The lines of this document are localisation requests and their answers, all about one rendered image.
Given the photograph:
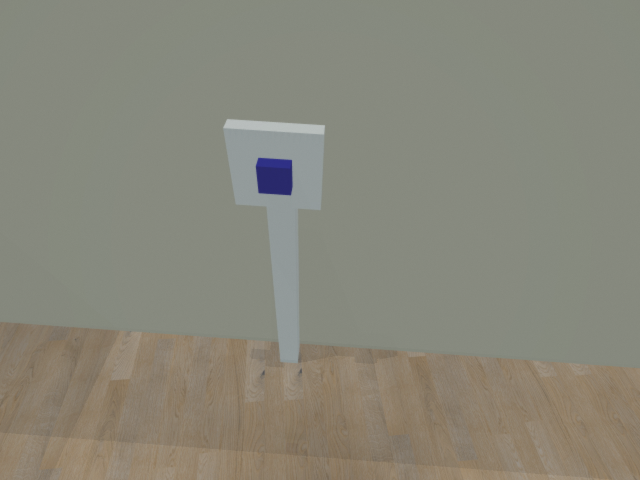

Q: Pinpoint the panel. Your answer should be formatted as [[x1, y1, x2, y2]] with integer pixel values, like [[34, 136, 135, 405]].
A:
[[223, 119, 325, 363]]

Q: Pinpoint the button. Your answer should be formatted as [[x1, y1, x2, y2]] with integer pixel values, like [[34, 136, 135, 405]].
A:
[[256, 158, 293, 195]]

